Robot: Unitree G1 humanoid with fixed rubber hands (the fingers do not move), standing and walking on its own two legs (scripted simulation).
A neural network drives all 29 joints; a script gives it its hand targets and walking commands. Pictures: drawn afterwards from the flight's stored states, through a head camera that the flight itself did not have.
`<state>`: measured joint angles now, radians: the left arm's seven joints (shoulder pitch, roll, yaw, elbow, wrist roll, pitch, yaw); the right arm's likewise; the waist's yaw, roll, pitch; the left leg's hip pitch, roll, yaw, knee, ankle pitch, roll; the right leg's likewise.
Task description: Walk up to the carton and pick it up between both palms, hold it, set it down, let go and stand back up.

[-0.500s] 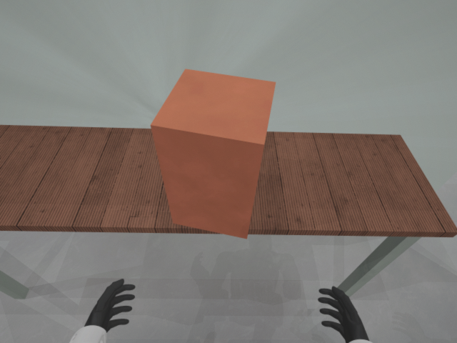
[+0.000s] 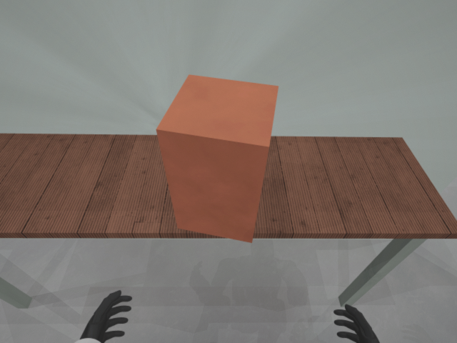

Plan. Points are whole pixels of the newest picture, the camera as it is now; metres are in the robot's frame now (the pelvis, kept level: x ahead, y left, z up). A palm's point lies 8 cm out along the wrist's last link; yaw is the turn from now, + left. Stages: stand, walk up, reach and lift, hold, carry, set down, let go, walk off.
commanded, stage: stand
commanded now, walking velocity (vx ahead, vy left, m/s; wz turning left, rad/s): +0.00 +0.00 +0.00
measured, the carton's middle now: (222, 164) +0.44 +0.03 +0.05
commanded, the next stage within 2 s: none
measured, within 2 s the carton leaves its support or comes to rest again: neither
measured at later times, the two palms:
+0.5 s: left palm out of the picture -0.01 +0.27 -0.11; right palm out of the picture +0.02 -0.24 -0.12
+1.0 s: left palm out of the picture -0.08 +0.28 -0.13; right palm out of the picture -0.03 -0.24 -0.14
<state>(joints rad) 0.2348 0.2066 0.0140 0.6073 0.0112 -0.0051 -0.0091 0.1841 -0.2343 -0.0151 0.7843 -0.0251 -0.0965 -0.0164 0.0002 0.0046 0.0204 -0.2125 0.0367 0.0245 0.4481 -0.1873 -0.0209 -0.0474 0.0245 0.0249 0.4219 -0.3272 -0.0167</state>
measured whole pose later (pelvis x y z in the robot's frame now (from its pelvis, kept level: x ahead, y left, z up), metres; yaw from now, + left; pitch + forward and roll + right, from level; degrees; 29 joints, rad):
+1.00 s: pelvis -0.06 +0.01 -0.01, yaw +5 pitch -5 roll -2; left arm 0.45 0.26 0.03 0.83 0.01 0.00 0.01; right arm 0.40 -0.23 -0.01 0.89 -0.03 0.00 -0.01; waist -0.01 0.04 -0.01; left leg -0.35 0.00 -0.07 0.57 -0.14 -0.01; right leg -0.16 0.01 -0.06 0.59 -0.34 -0.01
